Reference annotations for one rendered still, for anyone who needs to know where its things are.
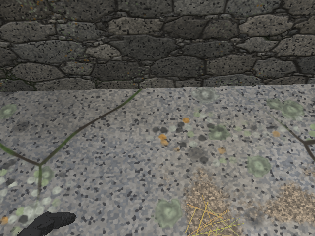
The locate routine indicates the robot left hand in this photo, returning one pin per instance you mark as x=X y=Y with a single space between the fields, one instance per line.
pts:
x=48 y=221

